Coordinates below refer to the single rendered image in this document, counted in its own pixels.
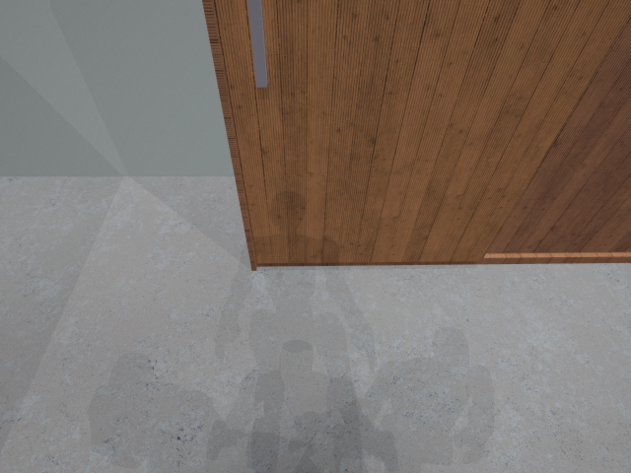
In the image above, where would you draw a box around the handle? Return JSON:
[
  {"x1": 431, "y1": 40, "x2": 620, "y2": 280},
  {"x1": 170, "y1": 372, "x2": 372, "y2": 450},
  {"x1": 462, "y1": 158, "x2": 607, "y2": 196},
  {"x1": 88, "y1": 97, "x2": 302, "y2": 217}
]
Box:
[{"x1": 247, "y1": 0, "x2": 268, "y2": 88}]

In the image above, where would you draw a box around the wardrobe door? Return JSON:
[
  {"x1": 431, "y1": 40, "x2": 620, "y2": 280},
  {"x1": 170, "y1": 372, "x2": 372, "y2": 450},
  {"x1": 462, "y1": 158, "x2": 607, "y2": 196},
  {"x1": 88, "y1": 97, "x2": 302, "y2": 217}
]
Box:
[
  {"x1": 487, "y1": 16, "x2": 631, "y2": 253},
  {"x1": 213, "y1": 0, "x2": 631, "y2": 263}
]

